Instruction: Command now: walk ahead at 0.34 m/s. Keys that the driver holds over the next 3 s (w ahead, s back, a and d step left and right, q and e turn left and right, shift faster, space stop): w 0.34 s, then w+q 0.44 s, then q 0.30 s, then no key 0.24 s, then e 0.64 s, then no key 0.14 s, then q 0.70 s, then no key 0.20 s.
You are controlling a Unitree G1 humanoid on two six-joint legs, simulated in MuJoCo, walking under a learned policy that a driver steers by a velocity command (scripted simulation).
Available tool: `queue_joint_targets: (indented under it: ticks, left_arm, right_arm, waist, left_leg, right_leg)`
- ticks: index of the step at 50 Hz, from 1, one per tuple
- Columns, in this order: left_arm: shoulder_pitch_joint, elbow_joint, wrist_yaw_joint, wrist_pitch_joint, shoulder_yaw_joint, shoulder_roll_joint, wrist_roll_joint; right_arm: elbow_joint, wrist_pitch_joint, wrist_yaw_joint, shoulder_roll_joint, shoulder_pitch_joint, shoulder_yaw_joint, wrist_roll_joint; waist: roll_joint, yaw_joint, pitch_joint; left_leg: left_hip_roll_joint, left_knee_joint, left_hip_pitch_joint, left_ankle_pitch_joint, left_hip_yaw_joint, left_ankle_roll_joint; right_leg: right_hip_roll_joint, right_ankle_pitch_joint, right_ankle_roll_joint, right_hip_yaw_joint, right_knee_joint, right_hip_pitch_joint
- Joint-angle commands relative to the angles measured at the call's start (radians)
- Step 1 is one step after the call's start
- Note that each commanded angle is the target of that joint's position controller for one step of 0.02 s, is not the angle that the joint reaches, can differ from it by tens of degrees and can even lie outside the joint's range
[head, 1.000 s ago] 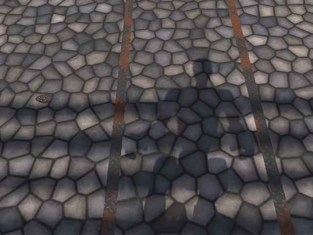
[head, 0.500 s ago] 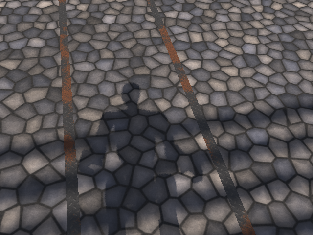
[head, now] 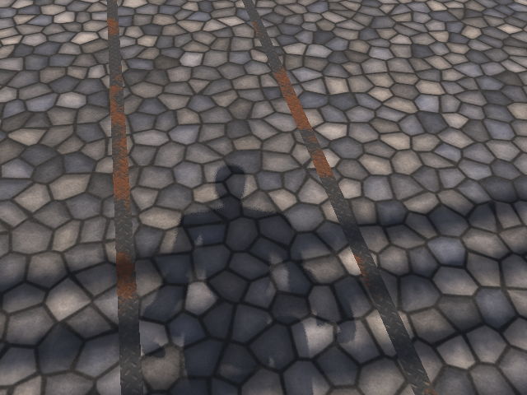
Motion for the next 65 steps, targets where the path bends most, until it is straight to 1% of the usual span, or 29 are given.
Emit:
queue_joint_targets:
  ticks: [1, 2, 4, 8, 11, 17, 19, 20, 21, 22, 23, 24, 26, 27, 31, 34, 40, 43, 46, 47, 48, 49, 50, 51, 52, 53, 56, 59, 65]
  left_arm:
    - [-0.205, -0.174, 0.006, -0.066, 0.032, 0.133, -0.029]
    - [-0.174, -0.150, -0.005, -0.075, 0.032, 0.126, -0.025]
    - [-0.170, -0.130, -0.017, -0.083, 0.032, 0.101, 0.000]
    - [-0.228, -0.139, -0.040, -0.076, 0.021, 0.060, 0.009]
    - [-0.323, -0.166, -0.053, -0.081, 0.004, 0.030, 0.005]
    - [-0.403, -0.203, -0.076, -0.089, 0.013, 0.088, -0.006]
    - [-0.318, -0.189, -0.071, -0.094, 0.033, 0.128, 0.000]
    - [-0.171, -0.148, -0.060, -0.092, 0.056, 0.165, 0.002]
    - [0.026, -0.107, -0.045, -0.089, 0.075, 0.218, 0.010]
    - [0.118, -0.087, -0.042, -0.086, 0.094, 0.324, 0.035]
    - [0.123, -0.084, -0.043, -0.085, 0.070, 0.231, 0.032]
    - [0.043, -0.080, -0.041, -0.086, 0.050, 0.182, 0.022]
    - [-0.085, -0.073, -0.046, -0.091, 0.029, 0.113, 0.023]
    - [-0.120, -0.068, -0.047, -0.102, 0.028, 0.104, 0.033]
    - [-0.150, -0.023, -0.046, -0.130, 0.040, 0.109, 0.035]
    - [-0.118, 0.009, -0.034, -0.128, 0.046, 0.130, 0.039]
    - [-0.053, 0.045, -0.016, -0.097, 0.056, 0.185, 0.026]
    - [-0.045, 0.052, -0.003, -0.062, 0.061, 0.214, 0.011]
    - [-0.084, 0.029, 0.013, -0.034, 0.071, 0.249, -0.006]
    - [-0.103, 0.019, 0.014, -0.034, 0.063, 0.232, -0.012]
    - [-0.041, -0.005, 0.006, -0.043, 0.032, 0.136, 0.034]
    - [0.085, -0.037, -0.013, -0.063, 0.001, 0.079, 0.049]
    - [-0.012, -0.026, -0.025, -0.076, 0.027, 0.197, 0.024]
    - [-0.105, -0.063, -0.023, -0.074, 0.028, 0.200, -0.002]
    - [-0.123, -0.058, -0.009, -0.066, 0.025, 0.178, 0.013]
    - [-0.126, -0.057, 0.004, -0.050, 0.029, 0.186, 0.024]
    - [-0.060, -0.036, 0.011, -0.017, 0.028, 0.164, 0.032]
    - [-0.080, -0.035, 0.024, -0.006, 0.019, 0.140, 0.035]
    - [-0.178, -0.058, 0.022, 0.009, 0.017, 0.135, 0.023]
  right_arm:
    - [-0.011, -0.028, 0.008, -0.177, 0.181, -0.040, -0.021]
    - [-0.026, -0.028, 0.001, -0.138, 0.145, -0.028, -0.014]
    - [-0.038, -0.020, -0.005, -0.133, 0.093, -0.020, -0.012]
    - [-0.019, -0.003, -0.015, -0.106, 0.132, -0.006, -0.009]
    - [-0.004, 0.008, -0.027, -0.146, 0.158, -0.011, -0.006]
    - [0.025, 0.019, -0.027, -0.182, 0.171, -0.023, 0.013]
    - [0.026, 0.027, -0.028, -0.202, 0.154, -0.030, 0.012]
    - [0.023, 0.032, -0.030, -0.197, 0.143, -0.027, 0.008]
    - [0.000, 0.032, -0.031, -0.166, 0.124, -0.012, -0.006]
    - [-0.028, 0.019, -0.028, -0.019, 0.258, 0.030, -0.005]
    - [-0.006, 0.001, -0.026, -0.092, 0.235, 0.013, 0.023]
    - [-0.039, -0.002, -0.025, -0.166, 0.126, -0.012, 0.049]
    - [-0.054, 0.007, -0.033, -0.147, 0.033, -0.014, 0.021]
    - [-0.048, 0.020, -0.032, -0.129, 0.071, -0.018, 0.018]
    - [-0.043, 0.062, -0.034, -0.082, 0.069, -0.018, 0.018]
    - [-0.074, 0.057, -0.030, -0.080, -0.007, -0.017, 0.010]
    - [-0.159, 0.041, 0.016, -0.047, -0.221, 0.005, 0.005]
    - [-0.210, 0.040, 0.039, -0.059, -0.253, -0.001, -0.004]
    - [-0.189, 0.045, 0.044, -0.143, -0.056, -0.045, -0.002]
    - [-0.160, 0.046, 0.027, -0.196, 0.077, -0.073, -0.005]
    - [-0.156, 0.055, 0.000, -0.284, 0.115, -0.089, -0.008]
    - [-0.219, 0.048, 0.000, -0.358, 0.040, -0.090, -0.034]
    - [-0.243, 0.053, 0.008, -0.274, 0.055, -0.075, -0.029]
    - [-0.243, 0.051, 0.011, -0.230, -0.007, -0.060, -0.019]
    - [-0.238, 0.054, 0.007, -0.195, -0.056, -0.052, 0.001]
    - [-0.245, 0.059, 0.000, -0.170, -0.094, -0.044, 0.004]
    - [-0.253, 0.060, -0.008, -0.176, -0.136, -0.043, -0.026]
    - [-0.233, 0.060, -0.022, -0.180, -0.118, -0.041, -0.022]
    - [-0.220, 0.088, -0.035, -0.159, -0.144, -0.024, -0.031]
  waist:
    - [0.242, -0.085, 0.112]
    - [0.174, -0.060, 0.117]
    - [0.109, -0.037, 0.103]
    - [0.112, -0.054, 0.083]
    - [0.120, -0.081, 0.092]
    - [0.137, -0.064, 0.137]
    - [0.145, 0.004, 0.071]
    - [0.133, 0.083, -0.024]
    - [0.093, 0.170, -0.171]
    - [-0.193, 0.112, -0.356]
    - [-0.208, 0.138, -0.391]
    - [-0.146, 0.123, -0.191]
    - [-0.034, 0.057, -0.025]
    - [-0.088, 0.013, -0.020]
    - [-0.038, -0.022, 0.041]
    - [-0.013, -0.005, 0.070]
    - [0.027, 0.075, 0.136]
    - [-0.006, 0.069, 0.109]
    - [-0.056, -0.046, -0.034]
    - [-0.021, -0.124, -0.104]
    - [0.176, -0.087, -0.194]
    - [0.324, 0.016, -0.394]
    - [0.114, -0.086, -0.485]
    - [0.083, -0.067, -0.340]
    - [-0.003, -0.025, -0.205]
    - [0.024, 0.000, -0.143]
    - [0.078, 0.054, -0.127]
    - [0.097, 0.041, -0.159]
    - [0.161, -0.003, -0.101]
  left_leg:
    - [0.428, -0.457, 0.337, -0.277, -0.793, 0.274]
    - [0.383, -0.438, 0.340, -0.252, -0.674, 0.238]
    - [0.319, -0.452, 0.322, -0.098, -0.502, 0.173]
    - [0.225, -0.488, 0.280, 0.231, -0.252, 0.143]
    - [0.207, -0.489, 0.236, 0.302, -0.166, 0.131]
    - [0.285, -0.461, 0.276, 0.359, -0.162, 0.115]
    - [0.276, -0.329, 0.294, 0.659, -0.154, 0.092]
    - [0.232, -0.157, 0.252, 0.794, -0.120, 0.069]
    - [0.184, 0.109, 0.059, 0.634, -0.098, 0.032]
    - [0.012, 0.522, -0.318, 0.012, -0.066, -0.038]
    - [-0.002, 0.679, -0.417, -0.204, -0.208, -0.035]
    - [0.050, 0.722, -0.499, -0.133, -0.196, -0.028]
    - [0.130, 0.638, -0.439, 0.019, -0.158, -0.022]
    - [0.161, 0.603, -0.370, 0.072, -0.169, -0.027]
    - [0.172, 0.550, -0.362, 0.155, -0.175, -0.046]
    - [0.163, 0.413, -0.440, 0.294, -0.190, -0.056]
    - [0.143, 0.088, -0.452, 0.428, -0.067, -0.034]
    - [0.096, 0.012, -0.400, 0.347, 0.009, -0.013]
    - [-0.015, -0.031, -0.142, 0.247, 0.062, 0.046]
    - [-0.040, -0.137, 0.061, 0.381, 0.041, 0.083]
    - [0.144, -0.087, 0.351, 0.789, -0.202, 0.147]
    - [0.427, -0.113, 0.643, 0.958, -0.737, 0.417]
    - [0.393, -0.186, 0.610, 0.830, -0.695, 0.385]
    - [0.344, -0.207, 0.485, 0.729, -0.555, 0.327]
    - [0.282, -0.232, 0.322, 0.648, -0.460, 0.267]
    - [0.255, -0.257, 0.194, 0.619, -0.415, 0.246]
    - [0.206, -0.292, 0.001, 0.696, -0.330, 0.235]
    - [0.195, -0.274, 0.004, 0.739, -0.289, 0.225]
    - [0.168, -0.309, -0.049, 0.233, -0.316, 0.180]
  right_leg:
    - [0.007, -0.106, -0.031, 0.037, 0.426, -0.636]
    - [-0.029, -0.007, -0.053, 0.033, 0.464, -0.656]
    - [-0.083, 0.151, -0.068, 0.011, 0.407, -0.641]
    - [-0.075, 0.312, -0.024, -0.067, 0.190, -0.531]
    - [-0.044, 0.431, -0.002, -0.100, -0.016, -0.439]
    - [-0.025, 0.428, -0.052, -0.094, -0.168, -0.348]
    - [0.019, 0.383, -0.087, -0.116, -0.199, -0.187]
    - [0.044, 0.386, -0.114, -0.135, -0.217, 0.016]
    - [-0.074, 0.366, -0.160, -0.018, -0.175, 0.336]
    - [-0.366, 0.123, -0.300, 0.457, -0.251, 0.703]
    - [-0.407, -0.062, -0.309, 0.687, -0.429, 0.644]
    - [-0.377, -0.081, -0.252, 0.524, -0.452, 0.498]
    - [-0.284, 0.137, -0.195, 0.262, -0.498, 0.222]
    - [-0.261, 0.207, -0.189, 0.178, -0.528, 0.143]
    - [-0.234, 0.388, -0.197, -0.009, -0.601, 0.041]
    - [-0.227, 0.464, -0.198, -0.097, -0.611, 0.086]
    - [-0.240, 0.582, -0.172, -0.233, -0.587, 0.209]
    - [-0.251, 0.884, -0.142, -0.278, -0.459, 0.286]
    - [-0.227, 1.188, -0.096, -0.294, -0.146, 0.303]
    - [-0.179, 1.068, -0.051, -0.311, 0.070, 0.217]
    - [-0.094, 0.385, 0.009, -0.303, 0.384, -0.057]
    - [0.092, -0.276, 0.064, -0.130, 0.756, -0.389]
    - [0.040, -0.207, 0.045, 0.041, 0.787, -0.411]
    - [0.004, -0.112, 0.025, 0.026, 0.730, -0.450]
    - [-0.036, -0.045, 0.030, 0.009, 0.637, -0.454]
    - [-0.057, -0.003, 0.036, 0.008, 0.571, -0.416]
    - [-0.049, 0.054, 0.056, -0.017, 0.472, -0.276]
    - [-0.043, 0.112, 0.081, -0.020, 0.358, -0.273]
    - [-0.047, 0.204, 0.077, -0.018, 0.108, -0.199]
